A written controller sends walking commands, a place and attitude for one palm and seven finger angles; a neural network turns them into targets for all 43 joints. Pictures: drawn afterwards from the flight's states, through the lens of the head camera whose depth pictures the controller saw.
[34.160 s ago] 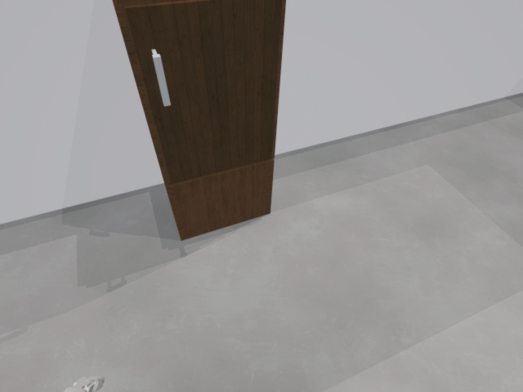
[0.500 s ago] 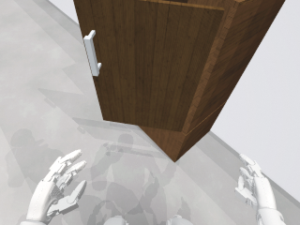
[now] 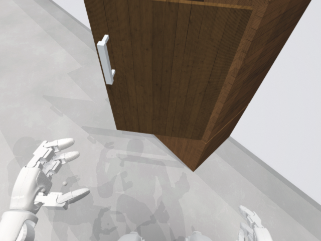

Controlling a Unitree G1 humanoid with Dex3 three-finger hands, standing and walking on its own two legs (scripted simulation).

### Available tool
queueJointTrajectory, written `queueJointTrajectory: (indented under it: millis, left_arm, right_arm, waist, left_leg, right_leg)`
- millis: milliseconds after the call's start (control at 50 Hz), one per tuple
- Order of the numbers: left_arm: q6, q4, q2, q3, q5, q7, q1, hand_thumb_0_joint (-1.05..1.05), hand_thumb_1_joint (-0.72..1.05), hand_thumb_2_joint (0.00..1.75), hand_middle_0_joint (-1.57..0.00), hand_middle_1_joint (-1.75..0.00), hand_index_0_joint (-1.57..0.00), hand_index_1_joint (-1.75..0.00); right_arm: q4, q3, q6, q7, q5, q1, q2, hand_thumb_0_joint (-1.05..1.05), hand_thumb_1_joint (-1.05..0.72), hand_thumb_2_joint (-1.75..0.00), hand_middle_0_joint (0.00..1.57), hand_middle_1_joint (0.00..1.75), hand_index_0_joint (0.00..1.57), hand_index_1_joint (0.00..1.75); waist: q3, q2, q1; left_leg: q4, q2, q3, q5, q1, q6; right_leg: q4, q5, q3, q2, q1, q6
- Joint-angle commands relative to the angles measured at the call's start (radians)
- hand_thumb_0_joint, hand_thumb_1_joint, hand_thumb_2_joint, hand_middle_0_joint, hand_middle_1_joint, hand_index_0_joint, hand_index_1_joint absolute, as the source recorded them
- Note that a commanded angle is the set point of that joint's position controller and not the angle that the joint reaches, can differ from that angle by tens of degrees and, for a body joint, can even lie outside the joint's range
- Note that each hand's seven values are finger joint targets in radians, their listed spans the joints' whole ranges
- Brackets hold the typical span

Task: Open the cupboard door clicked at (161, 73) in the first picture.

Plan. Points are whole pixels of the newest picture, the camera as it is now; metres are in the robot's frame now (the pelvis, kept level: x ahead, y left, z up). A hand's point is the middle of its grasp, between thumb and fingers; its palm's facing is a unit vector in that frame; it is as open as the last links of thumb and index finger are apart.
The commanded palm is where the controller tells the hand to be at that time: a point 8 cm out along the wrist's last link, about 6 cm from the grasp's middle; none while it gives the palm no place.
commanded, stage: raise the hand with hooked fingers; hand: left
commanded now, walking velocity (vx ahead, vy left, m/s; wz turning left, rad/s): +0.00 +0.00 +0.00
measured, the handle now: (107, 60) +0.59 +0.20 +0.10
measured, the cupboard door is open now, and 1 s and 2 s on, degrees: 40 40 40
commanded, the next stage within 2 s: move the hooked fingers beside the handle in 1.18 s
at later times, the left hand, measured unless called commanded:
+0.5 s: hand (50, 152) +0.28 +0.25 +0.10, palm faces -0.03 -1.00 -0.07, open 13.9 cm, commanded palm +0.25 +0.30 +0.11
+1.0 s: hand (52, 137) +0.31 +0.25 +0.11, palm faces -0.01 -1.00 -0.02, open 14.0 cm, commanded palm +0.27 +0.30 +0.12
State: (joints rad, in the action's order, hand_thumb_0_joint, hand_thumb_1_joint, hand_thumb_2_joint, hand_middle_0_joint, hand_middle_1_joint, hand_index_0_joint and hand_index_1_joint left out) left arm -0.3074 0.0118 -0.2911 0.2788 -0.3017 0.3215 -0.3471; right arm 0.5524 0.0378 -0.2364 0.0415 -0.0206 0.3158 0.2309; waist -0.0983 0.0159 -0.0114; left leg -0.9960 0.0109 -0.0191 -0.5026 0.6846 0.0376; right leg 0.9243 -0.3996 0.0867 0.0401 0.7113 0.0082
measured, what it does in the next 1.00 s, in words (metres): stands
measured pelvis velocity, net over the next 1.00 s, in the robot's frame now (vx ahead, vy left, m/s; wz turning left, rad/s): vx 0.01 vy -0.02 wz -0.01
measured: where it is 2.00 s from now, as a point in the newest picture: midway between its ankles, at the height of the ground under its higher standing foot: outside the picture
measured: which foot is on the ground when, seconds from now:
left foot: down 0.00-1.00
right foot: down 0.00-1.00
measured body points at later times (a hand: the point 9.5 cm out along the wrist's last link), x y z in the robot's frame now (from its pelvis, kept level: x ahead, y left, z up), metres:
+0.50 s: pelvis +0.01 -0.01 +0.02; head +0.04 +0.00 +0.47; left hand +0.27 +0.31 +0.10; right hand +0.19 -0.24 -0.05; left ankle +0.00 +0.09 -0.68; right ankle +0.03 -0.13 -0.68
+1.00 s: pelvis +0.01 -0.02 +0.03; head +0.05 -0.01 +0.48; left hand +0.30 +0.31 +0.12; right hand +0.15 -0.28 -0.05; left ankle +0.00 +0.09 -0.68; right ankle +0.03 -0.13 -0.68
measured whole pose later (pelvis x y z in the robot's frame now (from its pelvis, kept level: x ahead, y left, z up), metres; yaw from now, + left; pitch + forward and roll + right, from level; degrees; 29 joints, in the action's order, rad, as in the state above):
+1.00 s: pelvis +0.01 -0.02 +0.03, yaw -1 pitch +7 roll -1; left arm -0.21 -0.42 -0.43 0.46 -0.35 0.55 0.07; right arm 0.56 0.05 -0.21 0.08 -0.04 0.31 0.30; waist -0.06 0.01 -0.01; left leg -0.79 0.03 -0.02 -0.42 0.48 0.01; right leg 0.73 -0.33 0.08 0.01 0.52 -0.02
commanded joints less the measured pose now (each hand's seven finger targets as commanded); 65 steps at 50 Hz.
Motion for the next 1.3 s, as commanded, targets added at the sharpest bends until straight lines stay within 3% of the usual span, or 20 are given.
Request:
queueJointTrajectory:
  millis: [0,120,160,220,300,360,460,520,620,700,820,900,920,940,980,1040,1120,1160,1220,1280]
  left_arm:
    - [-0.086,0.154,-0.14,0.02,-0.003,0.039,0.163,0.0,-0.2,0.43,-0.28,-1.0,-0.28,-1.0]
    - [-0.033,0.147,-0.278,0.148,-0.043,0.079,0.238,0.0,-0.34,0.37,-0.29,-1.1,-0.29,-1.1]
    - [-0.027,0.141,-0.274,0.164,-0.058,0.075,0.242,0.0,-0.38,0.35,-0.29,-1.12,-0.29,-1.12]
    - [-0.009,0.092,-0.273,0.175,-0.072,0.074,0.264,0.0,-0.45,0.32,-0.3,-1.17,-0.3,-1.17]
    - [0.038,-0.012,-0.26,0.146,-0.062,0.113,0.326,0.0,-0.5,0.3,-0.3,-1.2,-0.3,-1.2]
    - [0.07,-0.046,-0.295,0.155,-0.058,0.152,0.401,0.0,-0.5,0.3,-0.3,-1.2,-0.3,-1.2]
    - [0.049,-0.042,-0.38,0.231,-0.077,0.176,0.523,0.0,-0.5,0.3,-0.3,-1.2,-0.3,-1.2]
    - [0.036,-0.099,-0.416,0.27,-0.088,0.183,0.556,0.0,-0.5,0.3,-0.3,-1.2,-0.3,-1.2]
    - [0.074,-0.231,-0.409,0.246,-0.086,0.229,0.634,0.0,-0.5,0.3,-0.3,-1.2,-0.3,-1.2]
    - [0.095,-0.252,-0.406,0.23,-0.073,0.256,0.617,0.0,-0.5,0.3,-0.3,-1.2,-0.3,-1.2]
    - [0.057,-0.239,-0.447,0.294,-0.099,0.241,0.6,0.0,-0.5,0.3,-0.3,-1.2,-0.3,-1.2]
    - [0.032,-0.229,-0.429,0.285,-0.09,0.221,0.629,0.0,-0.5,0.3,-0.3,-1.2,-0.3,-1.2]
    - [0.029,-0.222,-0.437,0.281,-0.087,0.22,0.645,0.0,-0.5,0.3,-0.3,-1.2,-0.3,-1.2]
    - [0.024,-0.201,-0.439,0.279,-0.081,0.219,0.651,0.0,-0.5,0.3,-0.3,-1.2,-0.3,-1.2]
    - [0.023,-0.203,-0.429,0.263,-0.069,0.218,0.641,0.0,-0.5,0.3,-0.3,-1.2,-0.3,-1.2]
    - [0.027,-0.217,-0.423,0.259,-0.077,0.229,0.637,0.0,-0.5,0.3,-0.3,-1.2,-0.3,-1.2]
    - [0.037,-0.249,-0.432,0.269,-0.086,0.236,0.643,0.0,-0.5,0.3,-0.3,-1.2,-0.3,-1.2]
    - [0.038,-0.239,-0.425,0.266,-0.086,0.238,0.648,0.0,-0.5,0.3,-0.3,-1.2,-0.3,-1.2]
    - [0.047,-0.275,-0.414,0.254,-0.085,0.24,0.638,0.0,-0.5,0.3,-0.3,-1.2,-0.3,-1.2]
    - [0.051,-0.291,-0.401,0.235,-0.081,0.246,0.685,0.0,-0.5,0.3,-0.3,-1.2,-0.3,-1.2]
  right_arm:
    - [-0.155,-0.069,-0.08,0.021,-0.019,-0.081,0.17,0.0,-0.9,-0.9,0.2,0.3,0.2,0.3]
    - [-0.158,-0.062,-0.083,0.042,-0.023,-0.086,0.184,0.0,-0.9,-0.9,0.2,0.3,0.2,0.3]
    - [-0.156,-0.058,-0.077,0.042,-0.026,-0.084,0.175,0.0,-0.9,-0.9,0.2,0.3,0.2,0.3]
    - [-0.151,-0.053,-0.072,0.041,-0.024,-0.083,0.177,0.0,-0.9,-0.9,0.2,0.3,0.2,0.3]
    - [-0.146,-0.053,-0.058,0.042,-0.03,-0.079,0.186,0.0,-0.9,-0.9,0.2,0.3,0.2,0.3]
    - [-0.147,-0.05,-0.052,0.047,-0.032,-0.075,0.192,0.0,-0.9,-0.9,0.2,0.3,0.2,0.3]
    - [-0.138,-0.045,-0.052,0.057,-0.026,-0.079,0.189,0.0,-0.9,-0.9,0.2,0.3,0.2,0.3]
    - [-0.125,-0.042,-0.048,0.06,-0.025,-0.077,0.193,0.0,-0.9,-0.9,0.2,0.3,0.2,0.3]
    - [-0.117,-0.04,-0.035,0.069,-0.031,-0.075,0.197,0.0,-0.9,-0.9,0.2,0.3,0.2,0.3]
    - [-0.128,-0.045,-0.033,0.065,-0.034,-0.066,0.199,0.0,-0.9,-0.9,0.2,0.3,0.2,0.3]
    - [-0.135,-0.051,-0.031,0.05,-0.025,-0.062,0.204,0.0,-0.9,-0.9,0.2,0.3,0.2,0.3]
    - [-0.134,-0.053,-0.026,0.053,-0.026,-0.061,0.194,0.0,-0.9,-0.9,0.2,0.3,0.2,0.3]
    - [-0.133,-0.052,-0.024,0.053,-0.023,-0.057,0.198,0.0,-0.9,-0.9,0.2,0.3,0.2,0.3]
    - [-0.131,-0.052,-0.025,0.054,-0.024,-0.058,0.194,0.0,-0.9,-0.9,0.2,0.3,0.2,0.3]
    - [-0.132,-0.051,-0.026,0.055,-0.024,-0.058,0.191,0.0,-0.9,-0.9,0.2,0.3,0.2,0.3]
    - [-0.129,-0.05,-0.023,0.059,-0.026,-0.06,0.195,0.0,-0.9,-0.9,0.2,0.3,0.2,0.3]
    - [-0.125,-0.047,-0.022,0.064,-0.027,-0.064,0.198,0.0,-0.9,-0.9,0.2,0.3,0.2,0.3]
    - [-0.127,-0.047,-0.024,0.064,-0.028,-0.067,0.193,0.0,-0.9,-0.9,0.2,0.3,0.2,0.3]
    - [-0.126,-0.045,-0.022,0.063,-0.027,-0.061,0.198,0.0,-0.9,-0.9,0.2,0.3,0.2,0.3]
    - [-0.124,-0.044,-0.02,0.066,-0.03,-0.068,0.199,0.0,-0.9,-0.9,0.2,0.3,0.2,0.3]
  waist:
    - [-0.15,0.063,-0.02]
    - [-0.205,0.103,0.021]
    - [-0.205,0.107,0.024]
    - [-0.17,0.111,0.026]
    - [-0.12,0.085,0.002]
    - [-0.148,0.09,0.001]
    - [-0.207,0.081,0.011]
    - [-0.195,0.054,0.016]
    - [-0.148,0.067,0.006]
    - [-0.194,0.073,0.016]
    - [-0.186,0.0,0.029]
    - [-0.188,0.063,0.02]
    - [-0.187,0.052,0.016]
    - [-0.212,0.106,0.02]
    - [-0.205,0.118,0.016]
    - [-0.191,0.06,0.007]
    - [-0.16,0.065,0.011]
    - [-0.184,0.082,0.012]
    - [-0.161,0.034,0.011]
    - [-0.146,0.044,0.0]
  left_leg:
    - [0.207,0.0,0.083,0.207,-0.086,-0.037]
    - [0.237,-0.002,0.087,0.295,-0.149,-0.038]
    - [0.247,0.001,0.084,0.357,-0.178,-0.044]
    - [0.252,0.002,0.082,0.411,-0.186,-0.049]
    - [0.267,0.0,0.066,0.358,-0.174,-0.04]
    - [0.274,-0.003,0.062,0.377,-0.203,-0.035]
    - [0.286,-0.006,0.064,0.411,-0.249,-0.033]
    - [0.288,-0.008,0.057,0.406,-0.236,-0.03]
    - [0.31,-0.011,0.044,0.357,-0.231,-0.024]
    - [0.321,-0.013,0.042,0.401,-0.251,-0.019]
    - [0.317,-0.014,0.031,0.4,-0.221,-0.019]
    - [0.323,-0.016,0.021,0.368,-0.23,-0.019]
    - [0.319,-0.014,0.021,0.374,-0.233,-0.017]
    - [0.321,-0.016,0.018,0.384,-0.246,-0.017]
    - [0.327,-0.015,0.022,0.381,-0.257,-0.017]
    - [0.324,-0.012,0.023,0.364,-0.244,-0.013]
    - [0.33,-0.013,0.028,0.36,-0.241,-0.018]
    - [0.335,-0.014,0.029,0.373,-0.261,-0.018]
    - [0.332,-0.011,0.032,0.375,-0.248,-0.019]
    - [0.339,-0.013,0.031,0.329,-0.236,-0.02]
  right_leg:
    - [-0.101,0.045,0.005,-0.046,-0.095,-0.033]
    - [-0.122,0.121,0.001,-0.049,-0.201,-0.041]
    - [-0.129,0.171,0.007,-0.051,-0.219,-0.039]
    - [-0.139,0.22,0.009,-0.056,-0.239,-0.042]
    - [-0.176,0.218,0.002,-0.052,-0.233,-0.035]
    - [-0.193,0.244,-0.008,-0.054,-0.258,-0.036]
    - [-0.211,0.28,-0.019,-0.055,-0.316,-0.039]
    - [-0.223,0.287,-0.028,-0.055,-0.338,-0.04]
    - [-0.257,0.256,-0.041,-0.047,-0.331,-0.04]
    - [-0.26,0.295,-0.039,-0.042,-0.355,-0.037]
    - [-0.263,0.311,-0.055,-0.044,-0.385,-0.036]
    - [-0.27,0.279,-0.062,-0.04,-0.369,-0.033]
    - [-0.268,0.287,-0.065,-0.042,-0.374,-0.035]
    - [-0.268,0.3,-0.072,-0.04,-0.385,-0.035]
    - [-0.268,0.29,-0.061,-0.041,-0.369,-0.036]
    - [-0.276,0.284,-0.066,-0.045,-0.373,-0.032]
    - [-0.276,0.277,-0.058,-0.046,-0.361,-0.036]
    - [-0.274,0.288,-0.054,-0.045,-0.362,-0.035]
    - [-0.272,0.292,-0.048,-0.049,-0.35,-0.036]
    - [-0.277,0.248,-0.048,-0.047,-0.33,-0.032]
